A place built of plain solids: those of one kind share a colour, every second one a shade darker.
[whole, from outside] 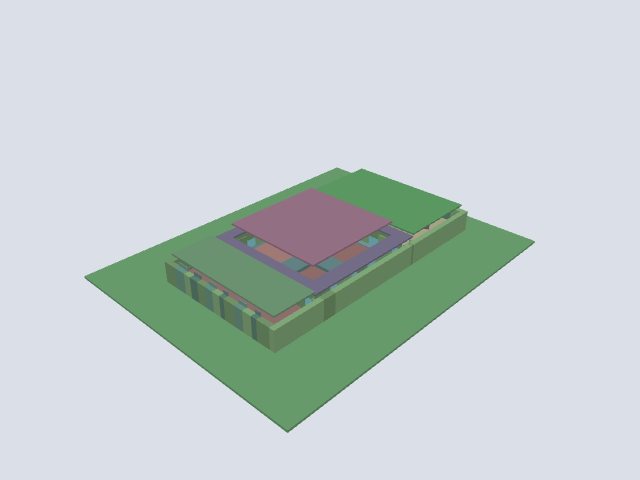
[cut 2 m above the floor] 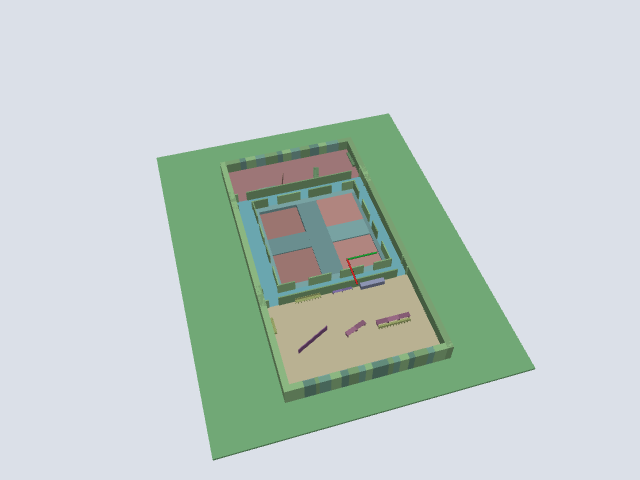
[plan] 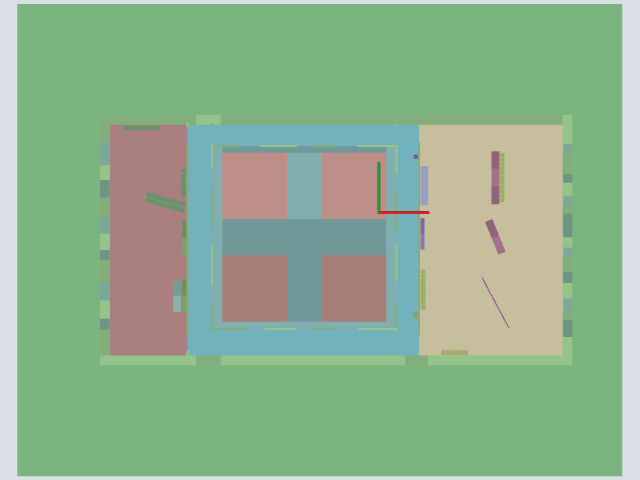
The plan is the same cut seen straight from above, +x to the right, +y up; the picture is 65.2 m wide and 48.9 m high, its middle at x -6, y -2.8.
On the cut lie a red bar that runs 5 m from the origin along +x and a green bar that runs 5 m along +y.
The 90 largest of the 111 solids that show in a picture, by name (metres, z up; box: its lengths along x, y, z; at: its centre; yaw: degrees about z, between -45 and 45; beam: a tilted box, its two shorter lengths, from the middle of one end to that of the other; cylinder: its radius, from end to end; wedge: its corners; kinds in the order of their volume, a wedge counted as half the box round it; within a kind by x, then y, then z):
{
 "ground_under_all_1": {"box": [61.66, 48.11, 0.4], "at": [-6.03, -2.82, -1.48]},
 "wall_1": {"box": [1.0, 3.64, 3.93], "at": [-27.9, -13.75, 0.64]},
 "wall_2": {"box": [1.0, 1.87, 3.93], "at": [-27.9, -9.89, 0.64]},
 "wall_3": {"box": [1.0, 2.35, 3.93], "at": [-27.9, -5.99, 0.64]},
 "wall_4": {"box": [1.0, 1.65, 3.93], "at": [-27.9, -2.98, 0.64]},
 "wall_5": {"box": [1.0, 1.87, 3.93], "at": [-27.9, 0.57, 0.64]},
 "wall_6": {"box": [1.0, 1.51, 3.93], "at": [-27.9, 4.07, 0.64]},
 "wall_7": {"box": [1.0, 2.71, 3.93], "at": [-27.9, 8.58, 0.64]},
 "wall_8": {"box": [9.8, 1.0, 3.93], "at": [-23.5, -15.07, 0.64]},
 "wall_9": {"box": [9.8, 1.0, 3.93], "at": [-23.5, 9.43, 0.64]},
 "wall_10": {"box": [0.2, 19.68, 3.93], "at": [-19.5, -2.68, 0.64]},
 "wall_11": {"box": [4.3, 1.0, 3.93], "at": [-18.25, -15.07, 0.64]},
 "wall_12": {"box": [4.3, 1.0, 3.93], "at": [-18.25, 9.43, 0.64]},
 "wall_13": {"box": [0.2, 2.95, 3.93], "at": [-17.0, -10.64, 0.64]},
 "wall_14": {"box": [0.2, 2.8, 3.93], "at": [-17.0, -10.57, 0.64]},
 "wall_15": {"box": [0.2, 4.22, 3.93], "at": [-17.0, -5.36, 0.64]},
 "wall_16": {"box": [0.2, 4.22, 3.93], "at": [-17.0, -5.36, 0.64]},
 "wall_17": {"box": [0.2, 4.35, 3.93], "at": [-17.0, 0.43, 0.64]},
 "wall_18": {"box": [0.2, 4.35, 3.93], "at": [-17.0, 0.43, 0.64]},
 "wall_19": {"box": [0.2, 2.33, 3.93], "at": [-17.0, 5.72, 0.64]},
 "wall_20": {"box": [0.2, 2.48, 3.93], "at": [-17.0, 5.79, 0.64]},
 "wall_21": {"box": [3.03, 0.2, 3.93], "at": [-15.59, 6.78, 0.64]},
 "wall_22": {"box": [3.75, 0.2, 3.93], "at": [-15.23, -11.87, 0.64]},
 "wall_23": {"box": [3.77, 0.2, 3.93], "at": [-10.24, 6.78, 0.64]},
 "wall_24": {"box": [3.3, 0.2, 3.93], "at": [-10.0, -11.87, 0.64]},
 "wall_25": {"box": [20.6, 1.0, 3.93], "at": [-7.6, -15.07, 0.64]},
 "wall_26": {"box": [20.6, 1.0, 3.93], "at": [-7.6, 9.43, 0.64]},
 "wall_27": {"box": [2.5, 0.2, 3.93], "at": [-5.6, -11.87, 0.64]},
 "wall_28": {"box": [2.52, 0.2, 3.93], "at": [-5.59, 6.78, 0.64]},
 "wall_29": {"box": [4.08, 0.2, 3.93], "at": [-0.14, 6.78, 0.64]},
 "wall_30": {"box": [4.05, 0.2, 3.93], "at": [-0.13, -11.87, 0.64]},
 "wall_31": {"box": [0.2, 2.9, 3.93], "at": [1.8, -10.67, 0.64]},
 "wall_32": {"box": [0.2, 3.77, 3.93], "at": [1.8, -5.13, 0.64]},
 "wall_33": {"box": [0.2, 3.98, 3.93], "at": [1.8, 0.24, 0.64]},
 "wall_34": {"box": [0.2, 3.98, 3.93], "at": [1.8, 0.24, 0.64]},
 "wall_35": {"box": [0.2, 2.95, 3.93], "at": [1.8, 5.41, 0.64]},
 "wall_36": {"box": [4.1, 1.0, 3.93], "at": [2.95, -15.07, 0.64]},
 "wall_37": {"box": [4.1, 1.0, 3.93], "at": [2.95, 9.43, 0.64]},
 "wall_38": {"box": [0.2, 19.68, 3.93], "at": [4.1, -2.68, 0.64]},
 "wall_39": {"box": [16.51, 1.0, 3.93], "at": [11.45, -15.07, 0.64]},
 "wall_40": {"box": [16.51, 1.0, 3.93], "at": [11.45, 9.43, 0.64]},
 "wall_41": {"box": [1.0, 2.9, 3.93], "at": [19.2, -14.12, 0.64]},
 "wall_42": {"box": [1.0, 0.54, 3.93], "at": [19.2, -10.7, 0.64]},
 "wall_43": {"box": [1.0, 1.54, 3.93], "at": [19.2, -7.96, 0.64]},
 "wall_44": {"box": [1.0, 1.52, 3.93], "at": [19.2, -5.33, 0.64]},
 "wall_45": {"box": [1.0, 1.05, 3.93], "at": [19.2, -3.04, 0.64]},
 "wall_46": {"box": [1.0, 0.77, 3.93], "at": [19.2, 0.27, 0.64]},
 "wall_47": {"box": [1.0, 1.37, 3.93], "at": [19.2, 2.33, 0.64]},
 "wall_48": {"box": [1.0, 2.04, 3.93], "at": [19.2, 4.94, 0.64]},
 "wall_49": {"box": [1.0, 2.97, 3.93], "at": [19.2, 8.45, 0.64]},
 "floor_refectory_1": {"box": [14.71, 23.7, 1.33], "at": [11.45, -2.82, -0.67]},
 "floor_corr_1": {"box": [2.5, 23.7, 1.33], "at": [-18.25, -2.82, -0.67]},
 "floor_corr_2": {"box": [18.8, 2.8, 1.33], "at": [-7.6, -13.27, -0.67]},
 "floor_corr_3": {"box": [18.8, 2.25, 1.33], "at": [-7.6, 7.91, -0.67]},
 "floor_corr_4": {"box": [2.3, 23.7, 1.33], "at": [2.95, -2.82, -0.67]},
 "floor_breakhall_1": {"box": [8.0, 23.7, 1.33], "at": [-23.5, -2.82, -0.67]},
 "floor_gang_1": {"box": [1.05, 18.65, 1.33], "at": [-16.48, -2.54, -0.67]},
 "floor_gang_2": {"box": [16.7, 0.75, 1.33], "at": [-7.6, -11.49, -0.67]},
 "floor_gang_3": {"box": [3.5, 6.8, 1.33], "at": [-7.6, -7.72, -0.67]},
 "floor_gang_4": {"box": [16.7, 3.65, 1.33], "at": [-7.6, -2.5, -0.67]},
 "floor_gang_5": {"box": [3.5, 6.75, 1.33], "at": [-7.6, 2.71, -0.67]},
 "floor_gang_6": {"box": [16.7, 0.7, 1.33], "at": [-7.6, 6.43, -0.67]},
 "floor_gang_7": {"box": [1.05, 18.65, 1.33], "at": [1.27, -2.54, -0.67]},
 "step_tier_1": {"box": [6.6, 6.8, 0.71], "at": [-12.65, -7.72, -0.97]},
 "step_tier_2": {"box": [6.6, 6.75, 1.33], "at": [-12.65, 2.71, -0.67]},
 "step_tier_3": {"box": [6.6, 6.8, 1.14], "at": [-2.55, -7.72, -0.76]},
 "step_tier_4": {"box": [6.6, 6.75, 1.09], "at": [-2.55, 2.71, -0.79]},
 "ceil_hall_1": {"box": [18.8, 18.65, 0.3], "at": [-7.6, -2.54, 6.05]},
 "ceil_refectory_1": {"box": [14.71, 23.7, 0.3], "at": [11.45, -2.82, 3.85]},
 "wall_mass_1": {"box": [0.85, 1.1, 3.93], "at": [-27.98, -11.38, 0.64]},
 "wall_mass_2": {"box": [0.85, 1.8, 3.93], "at": [-27.98, -8.06, 0.64]},
 "wall_mass_3": {"box": [0.85, 1.0, 3.93], "at": [-27.98, -4.31, 0.64]},
 "wall_mass_4": {"box": [0.85, 1.8, 3.93], "at": [-27.98, -1.26, 0.64]},
 "wall_mass_5": {"box": [0.85, 1.8, 3.93], "at": [-27.98, 2.41, 0.64]},
 "wall_mass_6": {"box": [0.85, 2.4, 3.93], "at": [-27.98, 6.02, 0.64]},
 "wall_mass_7": {"box": [0.85, 1.7, 3.93], "at": [19.28, -11.82, 0.64]},
 "wall_mass_8": {"box": [0.85, 1.7, 3.93], "at": [19.28, -9.58, 0.64]},
 "wall_mass_9": {"box": [0.85, 1.1, 3.93], "at": [19.28, -6.64, 0.64]},
 "wall_mass_10": {"box": [0.85, 1.0, 3.93], "at": [19.28, -4.07, 0.64]},
 "wall_mass_11": {"box": [0.85, 2.4, 3.93], "at": [19.28, -1.32, 0.64]},
 "wall_mass_12": {"box": [0.85, 1.0, 3.93], "at": [19.28, 1.15, 0.64]},
 "wall_mass_13": {"box": [0.85, 0.9, 3.93], "at": [19.28, 3.47, 0.64]},
 "wall_mass_14": {"box": [0.85, 1.0, 3.93], "at": [19.28, 6.46, 0.64]},
 "ceil_corr_1": {"box": [2.5, 23.7, 0.3], "at": [-18.25, -2.82, 3.4]},
 "ceil_corr_2": {"box": [18.8, 2.8, 0.3], "at": [-7.6, -13.27, 3.4]},
 "ceil_corr_3": {"box": [18.8, 2.25, 0.3], "at": [-7.6, 7.91, 3.4]},
 "ceil_corr_4": {"box": [2.3, 23.7, 0.3], "at": [2.95, -2.82, 3.4]},
 "ceil_breakhall_1": {"box": [8.0, 23.7, 0.3], "at": [-23.5, -2.82, 3.95]},
 "counter_ref_1": {"box": [0.76, 4.0, 0.87], "at": [4.61, 2.75, 0.43]},
 "rail_bars_ref_1": {"box": [0.12, 5.9, 2.38], "at": [11.87, -9.18, -0.14], "yaw": 28.0}
}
